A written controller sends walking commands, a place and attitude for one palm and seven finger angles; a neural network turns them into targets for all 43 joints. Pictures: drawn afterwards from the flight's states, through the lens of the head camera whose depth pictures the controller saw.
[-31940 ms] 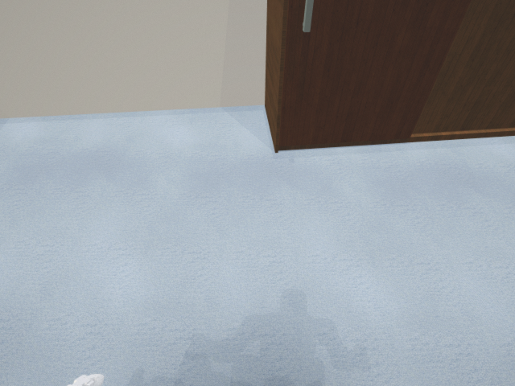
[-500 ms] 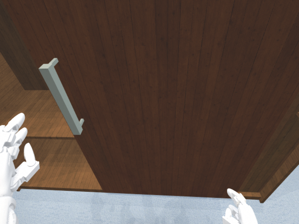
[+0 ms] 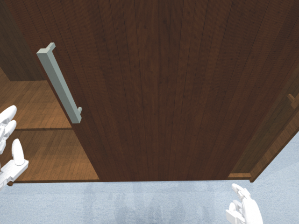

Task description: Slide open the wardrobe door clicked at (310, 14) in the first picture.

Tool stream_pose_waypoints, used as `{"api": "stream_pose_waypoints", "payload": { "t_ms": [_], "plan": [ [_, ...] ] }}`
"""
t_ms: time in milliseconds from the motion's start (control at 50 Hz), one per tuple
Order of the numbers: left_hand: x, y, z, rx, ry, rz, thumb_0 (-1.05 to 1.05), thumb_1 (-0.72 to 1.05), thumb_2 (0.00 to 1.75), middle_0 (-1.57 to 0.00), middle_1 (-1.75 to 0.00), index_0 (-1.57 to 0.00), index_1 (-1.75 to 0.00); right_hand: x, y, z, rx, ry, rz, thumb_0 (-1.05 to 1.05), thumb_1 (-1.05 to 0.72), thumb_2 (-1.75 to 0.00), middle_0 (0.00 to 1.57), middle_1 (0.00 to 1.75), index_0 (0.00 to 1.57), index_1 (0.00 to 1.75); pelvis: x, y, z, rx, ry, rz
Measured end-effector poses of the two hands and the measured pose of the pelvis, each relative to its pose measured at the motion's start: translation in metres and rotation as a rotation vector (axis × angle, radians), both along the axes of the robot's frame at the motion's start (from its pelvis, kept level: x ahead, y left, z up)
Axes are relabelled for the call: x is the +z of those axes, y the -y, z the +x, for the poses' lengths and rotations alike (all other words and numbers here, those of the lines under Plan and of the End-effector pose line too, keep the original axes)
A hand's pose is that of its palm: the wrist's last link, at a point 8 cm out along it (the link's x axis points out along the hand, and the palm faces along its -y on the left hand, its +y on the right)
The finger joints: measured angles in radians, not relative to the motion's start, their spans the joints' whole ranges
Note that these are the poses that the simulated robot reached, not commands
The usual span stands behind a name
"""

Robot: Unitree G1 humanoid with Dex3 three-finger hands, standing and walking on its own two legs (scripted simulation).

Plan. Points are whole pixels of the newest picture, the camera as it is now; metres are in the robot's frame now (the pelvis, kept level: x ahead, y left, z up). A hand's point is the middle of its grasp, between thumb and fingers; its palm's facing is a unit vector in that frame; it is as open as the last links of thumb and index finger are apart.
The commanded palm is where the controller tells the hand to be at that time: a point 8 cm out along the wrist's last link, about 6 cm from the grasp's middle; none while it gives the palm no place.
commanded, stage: step back with the hand held close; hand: left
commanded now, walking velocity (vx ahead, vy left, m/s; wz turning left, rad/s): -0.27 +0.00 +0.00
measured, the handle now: (65, 87) +0.50 +0.33 +0.11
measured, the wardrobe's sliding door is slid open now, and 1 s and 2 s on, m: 0.64 0.64 0.64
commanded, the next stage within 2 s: stop stepping back and stand still in 0.46 s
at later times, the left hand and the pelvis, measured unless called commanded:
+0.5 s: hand out of the picture +0.04 +0.35 +0.18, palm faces +0.55 -0.75 -0.38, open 7.4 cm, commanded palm -0.01 +0.38 +0.18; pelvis -0.13 +0.07 -0.01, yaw +3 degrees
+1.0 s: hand out of the picture -0.23 +0.47 +0.21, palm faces +0.57 -0.81 -0.16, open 7.4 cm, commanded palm -0.31 +0.49 +0.18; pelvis -0.42 +0.18 -0.01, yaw +5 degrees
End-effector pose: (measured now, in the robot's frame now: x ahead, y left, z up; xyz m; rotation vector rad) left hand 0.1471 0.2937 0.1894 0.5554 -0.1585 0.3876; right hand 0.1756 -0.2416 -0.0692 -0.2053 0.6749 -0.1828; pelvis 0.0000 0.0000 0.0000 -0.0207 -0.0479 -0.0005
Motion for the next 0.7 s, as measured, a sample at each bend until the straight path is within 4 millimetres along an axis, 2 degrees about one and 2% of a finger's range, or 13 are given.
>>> {"api": "stream_pose_waypoints", "payload": {
  "t_ms": [120,240,400,520,620,660,700],
  "plan": [
    [-0.001,-0.029,-0.031,0.037,0.063,-0.016,0.01,0.89,0.9,-0.22,-0.31,-0.21,-0.3,-0.003,-0.026,-0.036,0.021,-0.022,-0.016,0.01,-0.9,-0.9,0.2,0.3,0.2,0.3,-0.001,-0.02,-0.026,0.004,0.009,-0.019],
    [0.0,-0.049,-0.06,0.063,0.115,-0.022,0.01,0.89,0.9,-0.22,-0.3,-0.21,-0.3,-0.004,-0.055,-0.067,0.066,-0.047,-0.017,0.01,-0.9,-0.9,0.2,0.3,0.2,0.3,0.0,-0.035,-0.054,0.04,0.009,-0.031],
    [0.006,-0.068,-0.119,0.067,0.155,0.016,0.01,0.89,0.9,-0.22,-0.3,-0.21,-0.3,0.0,-0.083,-0.093,0.127,-0.008,-0.025,0.01,-0.9,-0.9,0.2,0.3,0.2,0.3,-0.004,-0.052,-0.097,0.061,0.03,-0.046],
    [0.002,-0.089,-0.161,0.056,0.26,0.002,0.01,0.89,0.9,-0.22,-0.31,-0.21,-0.3,0.004,-0.096,-0.12,0.137,0.046,-0.078,0.01,-0.9,-0.9,0.21,0.3,0.2,0.3,-0.017,-0.072,-0.136,0.048,0.07,-0.063],
    [-0.004,-0.111,-0.188,0.002,0.33,-0.024,0.01,0.89,0.9,-0.22,-0.3,-0.21,-0.3,0.004,-0.11,-0.161,0.118,0.078,-0.116,0.01,-0.9,-0.9,0.2,0.3,0.2,0.3,-0.031,-0.091,-0.184,0.052,0.109,-0.102],
    [-0.001,-0.118,-0.211,-0.019,0.354,-0.013,0.01,0.89,0.9,-0.22,-0.31,-0.21,-0.3,0.003,-0.12,-0.184,0.122,0.088,-0.086,0.01,-0.9,-0.9,0.2,0.3,0.2,0.3,-0.033,-0.096,-0.206,0.091,0.123,-0.103],
    [0.0,-0.124,-0.246,-0.025,0.38,0.025,0.01,0.89,0.9,-0.22,-0.31,-0.21,-0.3,0.0,-0.131,-0.206,0.136,0.111,-0.059,0.01,-0.9,-0.9,0.2,0.3,0.2,0.3,-0.042,-0.102,-0.226,0.125,0.115,-0.08]
  ]
}}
